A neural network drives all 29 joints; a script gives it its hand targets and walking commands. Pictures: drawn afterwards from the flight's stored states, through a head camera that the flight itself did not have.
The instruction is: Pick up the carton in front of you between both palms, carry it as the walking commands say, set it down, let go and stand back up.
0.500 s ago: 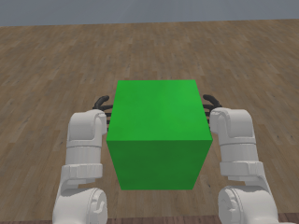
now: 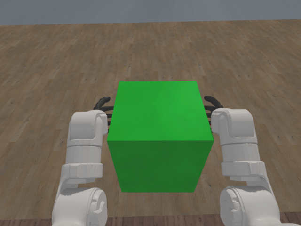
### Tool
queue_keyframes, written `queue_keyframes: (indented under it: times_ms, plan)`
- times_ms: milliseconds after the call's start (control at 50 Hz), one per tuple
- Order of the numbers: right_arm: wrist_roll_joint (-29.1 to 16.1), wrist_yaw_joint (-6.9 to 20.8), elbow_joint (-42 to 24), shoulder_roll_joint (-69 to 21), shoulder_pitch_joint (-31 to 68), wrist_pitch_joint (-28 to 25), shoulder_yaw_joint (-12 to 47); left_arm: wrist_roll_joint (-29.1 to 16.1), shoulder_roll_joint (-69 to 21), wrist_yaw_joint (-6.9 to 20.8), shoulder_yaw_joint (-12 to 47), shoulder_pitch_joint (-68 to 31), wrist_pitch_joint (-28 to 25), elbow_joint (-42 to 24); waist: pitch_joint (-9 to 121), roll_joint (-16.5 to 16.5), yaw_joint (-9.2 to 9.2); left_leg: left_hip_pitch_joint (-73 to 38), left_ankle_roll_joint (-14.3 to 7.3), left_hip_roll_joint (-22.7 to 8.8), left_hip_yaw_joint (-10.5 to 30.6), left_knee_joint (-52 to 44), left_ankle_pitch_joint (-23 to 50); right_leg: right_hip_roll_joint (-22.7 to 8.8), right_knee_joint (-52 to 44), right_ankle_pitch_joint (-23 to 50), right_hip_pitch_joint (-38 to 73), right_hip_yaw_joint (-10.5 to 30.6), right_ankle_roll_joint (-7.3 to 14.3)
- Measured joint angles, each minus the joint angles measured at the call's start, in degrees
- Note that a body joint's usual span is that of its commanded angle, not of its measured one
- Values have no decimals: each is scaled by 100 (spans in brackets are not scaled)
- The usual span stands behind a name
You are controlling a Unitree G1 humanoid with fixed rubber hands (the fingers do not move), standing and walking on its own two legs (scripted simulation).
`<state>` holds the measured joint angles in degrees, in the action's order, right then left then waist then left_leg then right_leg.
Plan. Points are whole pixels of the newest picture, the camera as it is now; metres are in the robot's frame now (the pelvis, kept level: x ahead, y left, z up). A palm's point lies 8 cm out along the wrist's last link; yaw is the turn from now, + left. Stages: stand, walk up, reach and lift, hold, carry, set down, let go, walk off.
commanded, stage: carry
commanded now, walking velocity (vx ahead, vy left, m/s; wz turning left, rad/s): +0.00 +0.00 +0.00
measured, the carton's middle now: (157, 138) +0.35 +0.00 +0.06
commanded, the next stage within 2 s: none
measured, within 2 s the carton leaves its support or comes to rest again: neither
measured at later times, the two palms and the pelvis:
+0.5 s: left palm (99, 121) +0.35 +0.15 +0.13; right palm (218, 120) +0.35 -0.15 +0.13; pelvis +0.00 +0.00 +0.00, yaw +0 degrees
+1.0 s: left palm (100, 122) +0.34 +0.15 +0.13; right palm (219, 121) +0.34 -0.15 +0.13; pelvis -0.01 +0.00 +0.00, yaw +0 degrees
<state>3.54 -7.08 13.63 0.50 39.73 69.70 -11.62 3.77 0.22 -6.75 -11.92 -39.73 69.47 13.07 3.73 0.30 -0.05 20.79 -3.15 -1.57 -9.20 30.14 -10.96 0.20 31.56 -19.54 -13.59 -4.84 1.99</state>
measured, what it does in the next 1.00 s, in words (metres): stands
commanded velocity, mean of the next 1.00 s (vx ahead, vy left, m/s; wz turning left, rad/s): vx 0.00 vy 0.00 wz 0.00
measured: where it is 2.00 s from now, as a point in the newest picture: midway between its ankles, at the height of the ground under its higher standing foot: outside the picture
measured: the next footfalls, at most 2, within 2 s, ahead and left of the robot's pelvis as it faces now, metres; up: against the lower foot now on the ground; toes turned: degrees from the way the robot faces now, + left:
none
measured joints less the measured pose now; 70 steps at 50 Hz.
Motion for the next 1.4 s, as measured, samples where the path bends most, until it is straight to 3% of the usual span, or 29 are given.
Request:
queue_keyframes:
  times_ms: [1400]
  plan:
    - [21, 16, 68, 2, 3, 1, -11, 0, 1, -7, 8, -9, -4, 81, 52, -10, 18, 34, 52, -70, 9, -54, 111, 21, -14, 85, -59, -39, 35]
